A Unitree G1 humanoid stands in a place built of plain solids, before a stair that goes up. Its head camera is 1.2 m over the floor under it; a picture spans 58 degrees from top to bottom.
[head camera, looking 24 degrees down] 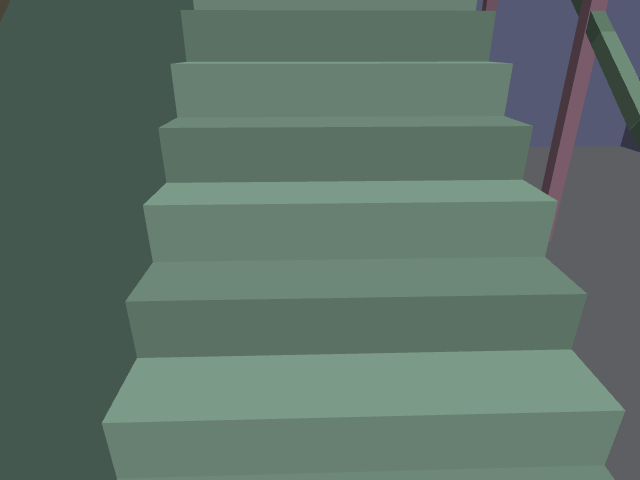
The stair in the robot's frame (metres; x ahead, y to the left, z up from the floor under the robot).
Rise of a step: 0.19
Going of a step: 0.24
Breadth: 1.27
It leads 2 degrees to the left of straight ahead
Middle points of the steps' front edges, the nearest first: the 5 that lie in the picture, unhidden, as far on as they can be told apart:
0.79 -0.12 0.38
1.02 -0.11 0.57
1.26 -0.10 0.76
1.49 -0.09 0.96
1.73 -0.09 1.15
